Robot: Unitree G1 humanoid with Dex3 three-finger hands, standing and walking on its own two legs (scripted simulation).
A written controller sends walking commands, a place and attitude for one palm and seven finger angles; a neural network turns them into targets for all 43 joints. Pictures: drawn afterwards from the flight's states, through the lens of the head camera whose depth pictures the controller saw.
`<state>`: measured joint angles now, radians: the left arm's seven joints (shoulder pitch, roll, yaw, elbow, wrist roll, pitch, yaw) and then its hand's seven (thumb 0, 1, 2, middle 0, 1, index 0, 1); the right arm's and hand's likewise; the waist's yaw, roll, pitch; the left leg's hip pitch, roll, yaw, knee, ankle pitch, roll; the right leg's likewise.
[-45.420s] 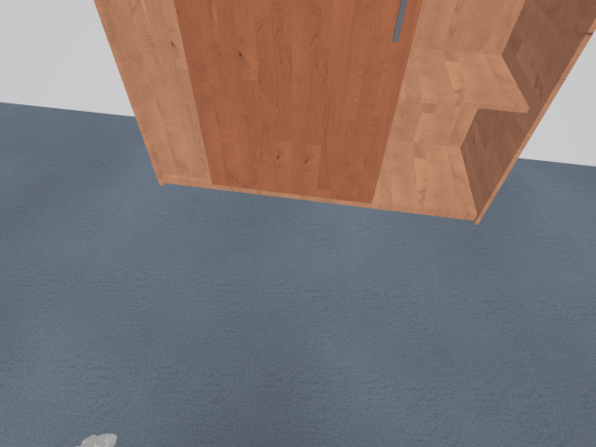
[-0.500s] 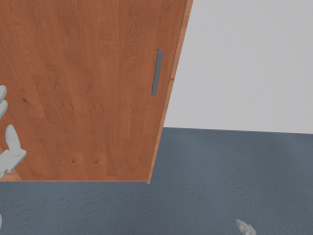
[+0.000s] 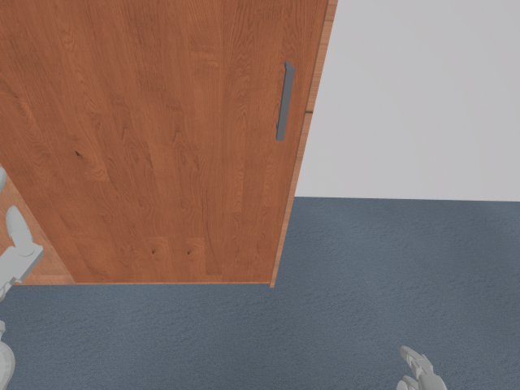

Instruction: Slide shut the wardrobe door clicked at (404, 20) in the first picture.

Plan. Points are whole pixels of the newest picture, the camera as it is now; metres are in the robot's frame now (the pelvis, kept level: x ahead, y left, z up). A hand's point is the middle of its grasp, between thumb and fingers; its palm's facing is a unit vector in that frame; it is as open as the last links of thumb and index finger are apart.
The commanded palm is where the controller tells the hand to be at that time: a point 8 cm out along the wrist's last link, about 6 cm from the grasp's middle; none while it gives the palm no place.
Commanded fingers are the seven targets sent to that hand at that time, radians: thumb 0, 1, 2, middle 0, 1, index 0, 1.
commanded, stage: stop stepping back and stand still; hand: left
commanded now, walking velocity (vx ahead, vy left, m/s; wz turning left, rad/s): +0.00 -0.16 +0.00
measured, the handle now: (283, 102) +0.68 +0.00 +0.14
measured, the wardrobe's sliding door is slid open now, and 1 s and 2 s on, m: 0.00 0.00 0.00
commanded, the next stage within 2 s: let the arm hang, fingers relaxed in 0.66 s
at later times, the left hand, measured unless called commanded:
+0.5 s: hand (55, 223) +0.24 +0.27 +0.18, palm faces +0.45 -0.78 -0.43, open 7.4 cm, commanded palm +0.18 +0.30 +0.20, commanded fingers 0.00 0.90 0.90 -0.20 -0.30 -0.20 -0.30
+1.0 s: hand out of the picture +0.14 +0.22 -0.12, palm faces +0.01 -0.97 -0.25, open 7.4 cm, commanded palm none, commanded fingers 0.00 0.90 0.90 -0.20 -0.30 -0.20 -0.30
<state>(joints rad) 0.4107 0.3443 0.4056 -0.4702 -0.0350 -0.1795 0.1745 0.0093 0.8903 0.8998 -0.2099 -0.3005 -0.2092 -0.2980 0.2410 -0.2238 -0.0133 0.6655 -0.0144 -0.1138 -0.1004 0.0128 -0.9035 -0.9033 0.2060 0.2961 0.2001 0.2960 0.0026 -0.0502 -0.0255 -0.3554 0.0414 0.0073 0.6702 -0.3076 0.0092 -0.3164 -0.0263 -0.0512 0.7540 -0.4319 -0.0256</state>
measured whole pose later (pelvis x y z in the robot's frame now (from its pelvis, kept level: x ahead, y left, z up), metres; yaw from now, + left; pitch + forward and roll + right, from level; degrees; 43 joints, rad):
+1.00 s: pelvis +0.03 +0.02 +0.01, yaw +2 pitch +0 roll +0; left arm 0.23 0.23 0.01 0.74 0.02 0.06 0.00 0.01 0.91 0.90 -0.20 -0.30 -0.20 -0.30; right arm 0.17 -0.27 0.01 0.85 -0.03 0.00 0.01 0.01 -0.91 -0.90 0.20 0.30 0.20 0.30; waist -0.03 0.01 0.01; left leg -0.32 -0.02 0.03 0.58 -0.26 0.03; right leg -0.28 -0.03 -0.08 0.58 -0.30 0.00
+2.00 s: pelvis +0.05 +0.02 +0.03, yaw +1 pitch -1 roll +0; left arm 0.16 0.22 0.02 1.14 0.01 -0.01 0.02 0.00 0.91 0.90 -0.20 -0.30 -0.20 -0.30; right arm 0.19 -0.22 0.00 1.12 -0.02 -0.01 -0.03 0.00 -0.91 -0.90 0.20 0.30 0.20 0.30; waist -0.01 0.01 0.05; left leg -0.17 -0.01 0.04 0.37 -0.19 0.02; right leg -0.13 -0.02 -0.07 0.36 -0.21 -0.01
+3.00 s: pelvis +0.06 +0.00 +0.03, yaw +1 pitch -1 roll +0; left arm 0.08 0.32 0.02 1.13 0.01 -0.01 0.00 0.00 0.90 0.90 -0.21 -0.30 -0.20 -0.30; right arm 0.11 -0.33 0.00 1.12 -0.02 0.00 -0.01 0.00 -0.91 -0.90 0.20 0.30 0.20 0.30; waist -0.01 0.02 0.06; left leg -0.10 0.02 0.03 0.30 -0.17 -0.01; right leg -0.07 0.02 -0.07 0.29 -0.20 -0.04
